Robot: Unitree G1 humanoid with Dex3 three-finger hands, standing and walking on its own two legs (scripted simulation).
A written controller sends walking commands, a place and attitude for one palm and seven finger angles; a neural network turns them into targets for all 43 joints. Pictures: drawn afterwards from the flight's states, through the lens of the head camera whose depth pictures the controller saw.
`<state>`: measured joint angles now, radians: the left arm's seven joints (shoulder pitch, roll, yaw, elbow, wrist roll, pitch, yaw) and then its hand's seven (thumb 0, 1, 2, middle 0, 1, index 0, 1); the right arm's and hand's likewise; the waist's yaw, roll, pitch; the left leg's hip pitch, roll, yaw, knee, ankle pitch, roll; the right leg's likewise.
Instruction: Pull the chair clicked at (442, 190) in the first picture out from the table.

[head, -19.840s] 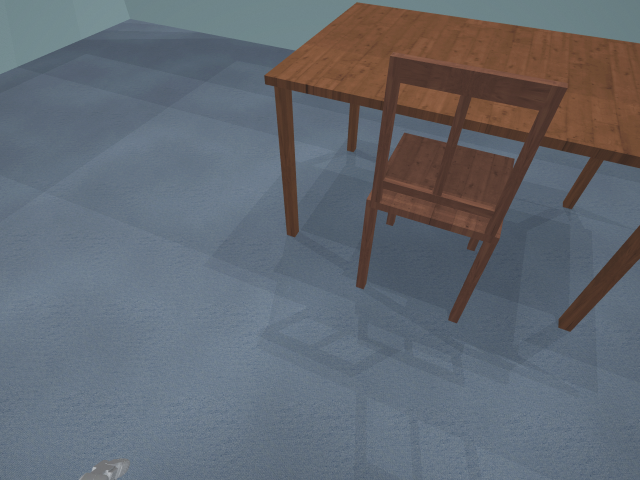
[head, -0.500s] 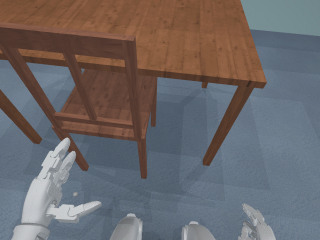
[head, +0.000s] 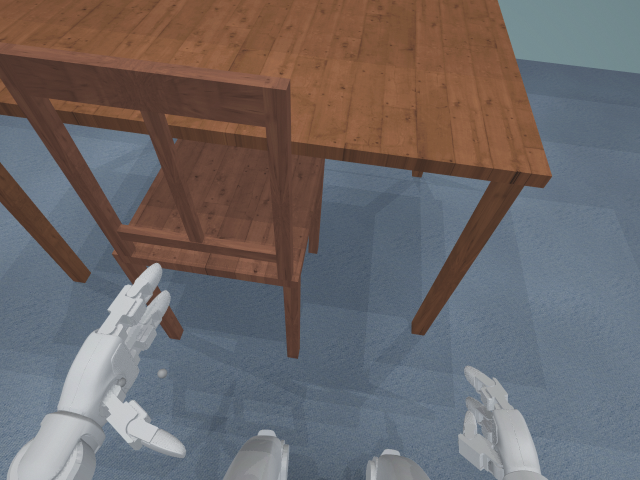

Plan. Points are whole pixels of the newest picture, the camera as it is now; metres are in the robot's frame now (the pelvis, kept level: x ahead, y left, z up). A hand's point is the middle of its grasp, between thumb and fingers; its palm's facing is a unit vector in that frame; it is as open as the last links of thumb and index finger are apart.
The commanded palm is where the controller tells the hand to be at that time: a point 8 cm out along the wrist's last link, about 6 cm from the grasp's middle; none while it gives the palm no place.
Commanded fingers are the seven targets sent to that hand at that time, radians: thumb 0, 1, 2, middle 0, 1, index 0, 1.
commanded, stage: raise the hand toward the chair's back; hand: left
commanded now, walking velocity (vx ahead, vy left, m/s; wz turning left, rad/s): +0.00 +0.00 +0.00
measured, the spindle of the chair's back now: (178, 185) +0.53 +0.27 +0.01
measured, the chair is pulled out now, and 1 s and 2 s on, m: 0.00 0.00 0.00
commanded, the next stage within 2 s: aim the fingers beside a spindle in 0.64 s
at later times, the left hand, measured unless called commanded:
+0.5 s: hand (157, 347) +0.25 +0.20 +0.05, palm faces -0.06 -1.00 -0.03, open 16.9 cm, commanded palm +0.23 +0.25 +0.06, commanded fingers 0.00 -0.50 0.30 -0.06 -0.08 -0.06 -0.08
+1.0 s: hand (198, 347) +0.26 +0.16 +0.04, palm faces -0.15 -0.99 -0.02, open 17.0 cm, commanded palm +0.25 +0.23 +0.05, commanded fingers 0.00 -0.50 0.30 -0.06 -0.08 -0.06 -0.08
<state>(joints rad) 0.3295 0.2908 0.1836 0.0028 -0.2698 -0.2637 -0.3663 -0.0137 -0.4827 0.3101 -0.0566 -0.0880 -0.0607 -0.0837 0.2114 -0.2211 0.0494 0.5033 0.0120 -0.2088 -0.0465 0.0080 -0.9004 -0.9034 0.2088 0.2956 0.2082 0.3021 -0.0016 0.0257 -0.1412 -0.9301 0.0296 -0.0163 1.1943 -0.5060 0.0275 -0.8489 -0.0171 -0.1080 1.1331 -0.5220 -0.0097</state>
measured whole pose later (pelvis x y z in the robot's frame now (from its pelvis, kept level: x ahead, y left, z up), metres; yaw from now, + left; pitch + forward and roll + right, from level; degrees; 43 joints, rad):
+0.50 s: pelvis +0.01 -0.01 +0.00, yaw +0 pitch +14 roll -3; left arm 0.29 0.29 0.25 0.04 -0.30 -0.31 -0.36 -0.02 -0.50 0.30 -0.06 -0.09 -0.06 -0.08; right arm 0.25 -0.25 0.02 0.53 0.02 -0.20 -0.04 0.01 -0.90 -0.90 0.21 0.30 0.21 0.30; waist -0.02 0.02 -0.14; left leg -0.92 0.04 -0.02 1.18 -0.51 0.02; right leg -0.84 -0.01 -0.11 1.13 -0.53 -0.02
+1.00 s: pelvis +0.00 -0.01 +0.00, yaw +0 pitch +15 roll -3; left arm 0.21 0.26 0.15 0.08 -0.26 -0.29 -0.34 -0.02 -0.50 0.30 -0.05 -0.08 -0.06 -0.08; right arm 0.24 -0.25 0.04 0.53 0.01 -0.21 -0.05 0.01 -0.90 -0.90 0.21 0.30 0.21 0.30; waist -0.03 0.03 -0.14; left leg -0.95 0.03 -0.02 1.20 -0.51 0.01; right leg -0.88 -0.01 -0.11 1.16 -0.53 -0.02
